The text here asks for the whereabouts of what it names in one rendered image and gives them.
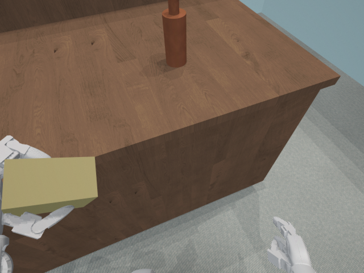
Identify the sponge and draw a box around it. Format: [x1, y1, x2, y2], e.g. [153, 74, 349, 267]
[1, 156, 98, 217]

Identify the table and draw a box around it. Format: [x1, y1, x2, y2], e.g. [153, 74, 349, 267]
[0, 0, 341, 273]

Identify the robot right hand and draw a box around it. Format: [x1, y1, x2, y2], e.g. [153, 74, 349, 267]
[267, 217, 312, 273]

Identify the robot left hand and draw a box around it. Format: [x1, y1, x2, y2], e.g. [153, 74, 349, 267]
[0, 135, 75, 239]

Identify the left robot forearm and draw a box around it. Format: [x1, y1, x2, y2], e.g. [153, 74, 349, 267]
[0, 235, 14, 273]

